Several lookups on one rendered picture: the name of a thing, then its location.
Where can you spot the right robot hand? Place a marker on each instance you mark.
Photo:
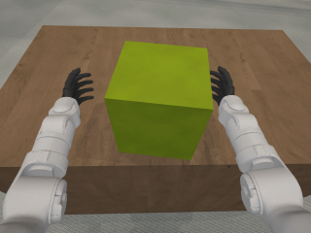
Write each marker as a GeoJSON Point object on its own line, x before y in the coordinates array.
{"type": "Point", "coordinates": [225, 84]}

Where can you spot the pedestal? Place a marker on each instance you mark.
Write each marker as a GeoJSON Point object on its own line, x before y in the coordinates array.
{"type": "Point", "coordinates": [269, 74]}

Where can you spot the carton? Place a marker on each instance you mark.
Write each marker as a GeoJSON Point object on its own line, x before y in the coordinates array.
{"type": "Point", "coordinates": [159, 99]}

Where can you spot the left robot forearm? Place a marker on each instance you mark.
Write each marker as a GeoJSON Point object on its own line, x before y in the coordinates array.
{"type": "Point", "coordinates": [49, 154]}

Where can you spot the left robot hand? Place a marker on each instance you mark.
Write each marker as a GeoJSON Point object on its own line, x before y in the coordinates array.
{"type": "Point", "coordinates": [72, 85]}

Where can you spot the right robot upper arm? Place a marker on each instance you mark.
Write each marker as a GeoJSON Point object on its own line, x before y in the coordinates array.
{"type": "Point", "coordinates": [273, 194]}

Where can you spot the left robot upper arm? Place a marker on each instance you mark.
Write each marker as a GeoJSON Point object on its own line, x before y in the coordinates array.
{"type": "Point", "coordinates": [34, 203]}

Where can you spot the right robot forearm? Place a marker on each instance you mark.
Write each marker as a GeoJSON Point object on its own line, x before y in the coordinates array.
{"type": "Point", "coordinates": [250, 146]}

